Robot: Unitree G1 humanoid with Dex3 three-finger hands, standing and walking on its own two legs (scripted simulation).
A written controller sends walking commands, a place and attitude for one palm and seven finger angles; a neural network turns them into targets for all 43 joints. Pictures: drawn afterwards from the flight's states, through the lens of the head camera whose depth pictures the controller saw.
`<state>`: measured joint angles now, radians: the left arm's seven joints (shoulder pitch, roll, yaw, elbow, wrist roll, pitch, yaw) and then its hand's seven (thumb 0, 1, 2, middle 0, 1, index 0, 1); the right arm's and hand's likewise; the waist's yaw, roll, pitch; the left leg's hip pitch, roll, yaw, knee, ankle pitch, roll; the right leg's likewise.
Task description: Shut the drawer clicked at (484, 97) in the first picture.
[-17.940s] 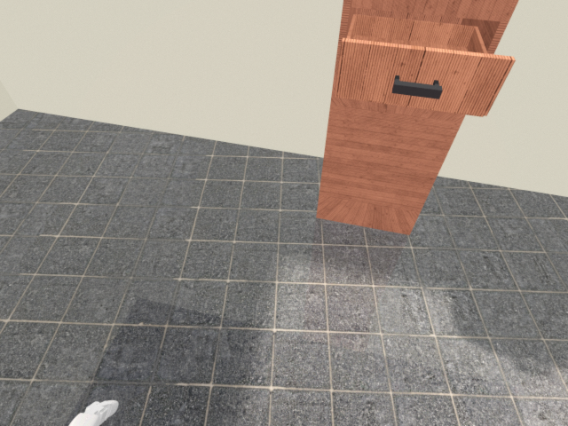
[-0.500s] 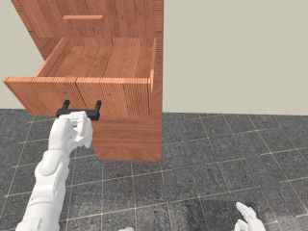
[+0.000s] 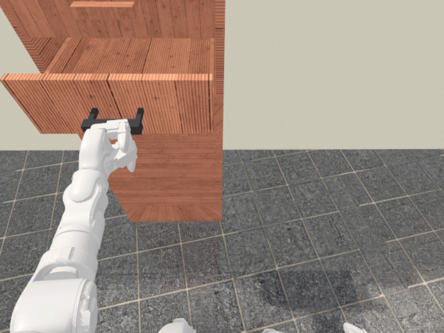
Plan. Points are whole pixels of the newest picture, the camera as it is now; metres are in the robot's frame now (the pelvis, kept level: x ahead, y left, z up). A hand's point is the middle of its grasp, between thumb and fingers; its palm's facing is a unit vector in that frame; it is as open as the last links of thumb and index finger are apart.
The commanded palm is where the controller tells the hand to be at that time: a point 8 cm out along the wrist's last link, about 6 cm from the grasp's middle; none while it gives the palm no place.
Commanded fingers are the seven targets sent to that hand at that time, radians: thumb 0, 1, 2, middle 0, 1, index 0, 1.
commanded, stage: push the drawer shut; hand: left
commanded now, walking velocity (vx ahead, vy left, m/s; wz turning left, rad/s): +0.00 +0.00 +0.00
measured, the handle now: (115, 119) +0.49 +0.22 +0.10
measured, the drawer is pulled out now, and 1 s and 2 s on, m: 0.14 0.03 0.00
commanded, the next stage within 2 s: pull the fist back off the drawer in 1.60 s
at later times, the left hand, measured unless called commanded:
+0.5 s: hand (137, 125) +0.48 +0.18 +0.09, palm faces +0.02 -1.00 -0.03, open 3.1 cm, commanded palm +0.48 +0.23 +0.10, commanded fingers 0.00 0.90 0.90 -1.40 -1.60 -1.40 -1.60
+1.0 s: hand (138, 106) +0.53 +0.18 +0.09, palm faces +0.01 -1.00 -0.02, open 3.2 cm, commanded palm +0.54 +0.23 +0.10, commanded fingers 0.00 0.90 0.90 -1.40 -1.60 -1.40 -1.60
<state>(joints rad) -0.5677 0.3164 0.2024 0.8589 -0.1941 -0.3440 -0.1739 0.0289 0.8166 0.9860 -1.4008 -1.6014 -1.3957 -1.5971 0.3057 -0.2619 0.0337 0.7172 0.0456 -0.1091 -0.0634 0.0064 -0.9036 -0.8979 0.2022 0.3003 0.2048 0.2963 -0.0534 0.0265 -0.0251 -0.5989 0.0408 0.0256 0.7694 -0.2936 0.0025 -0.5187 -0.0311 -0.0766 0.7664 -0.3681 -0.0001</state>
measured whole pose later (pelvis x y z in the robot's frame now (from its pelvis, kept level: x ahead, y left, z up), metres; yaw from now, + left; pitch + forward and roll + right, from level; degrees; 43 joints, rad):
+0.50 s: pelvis +0.01 +0.00 -0.01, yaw -1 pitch +12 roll -2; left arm -0.79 0.42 0.30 1.10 -0.14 -0.36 -0.20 0.02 0.80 0.98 -1.40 -1.60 -1.40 -1.60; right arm 0.34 -0.27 0.03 0.71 0.03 -0.06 -0.05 0.00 -0.90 -0.90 0.20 0.30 0.21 0.30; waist -0.11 0.02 -0.05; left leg -0.70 0.06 0.02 0.82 -0.32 0.00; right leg -0.61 -0.01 -0.08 0.79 -0.38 -0.01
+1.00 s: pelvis +0.02 +0.00 -0.01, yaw -1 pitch +17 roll -3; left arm -0.98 0.54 0.36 1.25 -0.09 -0.34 -0.22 0.03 0.73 0.93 -1.40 -1.60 -1.39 -1.60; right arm 0.40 -0.28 0.03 0.71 0.00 -0.02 -0.04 0.00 -0.90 -0.90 0.20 0.30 0.21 0.30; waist -0.17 0.03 -0.07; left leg -0.82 0.07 0.01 0.87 -0.35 0.00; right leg -0.71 0.00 -0.08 0.81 -0.39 0.00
